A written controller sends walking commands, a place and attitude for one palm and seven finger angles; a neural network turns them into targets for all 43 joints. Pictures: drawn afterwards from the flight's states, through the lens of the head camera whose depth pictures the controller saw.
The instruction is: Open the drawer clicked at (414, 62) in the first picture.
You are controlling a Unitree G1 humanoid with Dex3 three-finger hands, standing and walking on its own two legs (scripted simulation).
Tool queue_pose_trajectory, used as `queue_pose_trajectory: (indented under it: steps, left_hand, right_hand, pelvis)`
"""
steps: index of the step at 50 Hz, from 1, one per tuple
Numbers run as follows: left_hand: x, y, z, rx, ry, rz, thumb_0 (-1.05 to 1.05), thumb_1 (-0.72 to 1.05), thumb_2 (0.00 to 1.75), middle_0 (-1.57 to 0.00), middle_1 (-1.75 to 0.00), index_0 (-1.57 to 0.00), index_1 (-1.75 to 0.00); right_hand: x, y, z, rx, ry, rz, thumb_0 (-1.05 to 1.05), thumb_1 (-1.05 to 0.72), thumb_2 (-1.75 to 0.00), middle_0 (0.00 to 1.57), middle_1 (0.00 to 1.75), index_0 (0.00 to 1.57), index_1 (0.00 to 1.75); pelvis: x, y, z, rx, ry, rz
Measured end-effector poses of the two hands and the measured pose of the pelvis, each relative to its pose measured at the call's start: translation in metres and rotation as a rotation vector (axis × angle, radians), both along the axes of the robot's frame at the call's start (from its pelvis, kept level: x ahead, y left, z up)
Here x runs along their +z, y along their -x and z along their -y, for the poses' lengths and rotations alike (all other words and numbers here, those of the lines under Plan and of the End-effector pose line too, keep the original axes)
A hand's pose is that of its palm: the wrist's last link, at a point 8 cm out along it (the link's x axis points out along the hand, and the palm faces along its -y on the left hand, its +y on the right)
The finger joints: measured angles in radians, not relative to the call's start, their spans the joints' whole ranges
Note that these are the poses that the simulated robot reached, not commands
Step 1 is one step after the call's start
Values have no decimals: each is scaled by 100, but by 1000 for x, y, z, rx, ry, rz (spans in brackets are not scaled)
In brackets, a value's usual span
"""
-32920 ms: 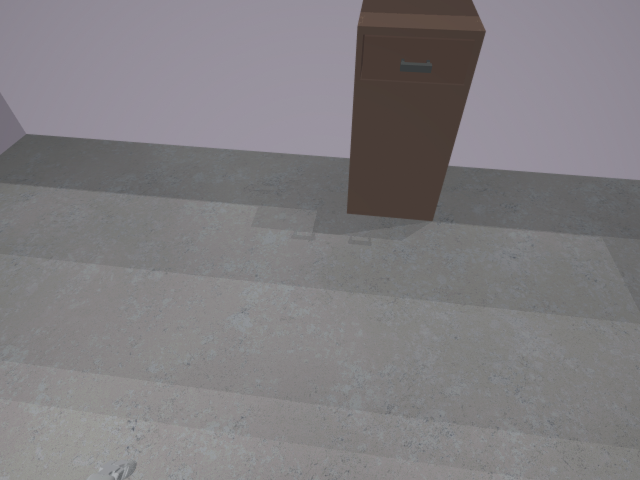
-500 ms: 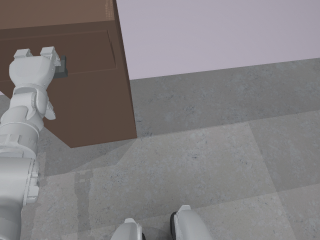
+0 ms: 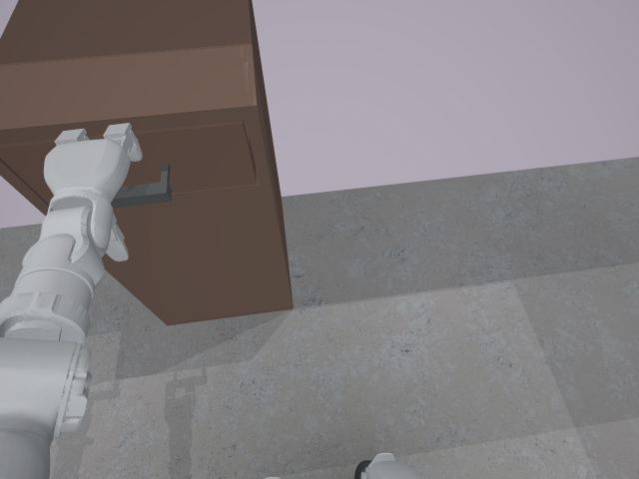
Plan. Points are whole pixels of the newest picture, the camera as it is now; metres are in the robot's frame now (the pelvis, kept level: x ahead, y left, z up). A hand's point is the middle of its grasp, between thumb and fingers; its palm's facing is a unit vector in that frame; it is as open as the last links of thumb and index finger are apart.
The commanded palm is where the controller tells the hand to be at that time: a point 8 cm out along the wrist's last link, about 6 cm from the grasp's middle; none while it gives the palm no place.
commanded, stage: lift the fingers back up to retry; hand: left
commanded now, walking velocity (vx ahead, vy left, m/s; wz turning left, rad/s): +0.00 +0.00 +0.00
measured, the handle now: (137, 184) +0.54 +0.27 -0.02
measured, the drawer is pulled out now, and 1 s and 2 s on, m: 0.00 0.00 0.00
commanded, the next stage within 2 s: re-aim the fingers above the handle in 0.22 s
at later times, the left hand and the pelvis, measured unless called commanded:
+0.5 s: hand (110, 194) +0.47 +0.27 +0.05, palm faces -0.04 +0.02 -1.00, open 13.8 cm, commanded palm +0.45 +0.26 +0.10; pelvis +0.00 +0.00 +0.00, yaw +0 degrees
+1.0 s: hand (106, 194) +0.47 +0.27 +0.05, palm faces -0.05 +0.02 -1.00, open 13.8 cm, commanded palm +0.45 +0.26 +0.10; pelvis +0.00 +0.00 +0.00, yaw +0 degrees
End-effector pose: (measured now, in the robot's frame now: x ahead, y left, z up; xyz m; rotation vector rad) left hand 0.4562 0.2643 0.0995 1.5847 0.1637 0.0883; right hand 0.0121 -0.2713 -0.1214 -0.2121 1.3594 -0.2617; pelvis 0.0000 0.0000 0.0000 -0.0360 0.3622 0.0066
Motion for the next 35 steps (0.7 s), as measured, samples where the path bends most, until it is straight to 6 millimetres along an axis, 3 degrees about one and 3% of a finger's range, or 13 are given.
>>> queue_pose_trajectory:
  steps: [7, 14, 35]
  left_hand:
    - [10, 5, 8, -52, 20, -9, 0, -49, 30, -32, -120, -31, -120]
    - [1, 5, 9, -54, 7, -12, 0, -49, 30, -32, -120, -31, -120]
    - [1, 0, 5, -45, 15, -29, 0, -48, 30, -32, -120, -32, -120]
  right_hand:
    - [8, -23, -1, 16, 6, 51, 1, -90, -90, 20, 30, 20, 30]
    - [8, -33, -1, 36, 5, 71, 1, -90, -90, 20, 30, 20, 30]
    - [8, 3, 2, -11, 17, -6, 1, -90, -90, 20, 30, 20, 30]
  pelvis:
    - [7, -5, 0, 8, -3, 34]
    - [6, -3, 1, 8, -7, 30]
    - [5, -1, 2, -5, -7, 20]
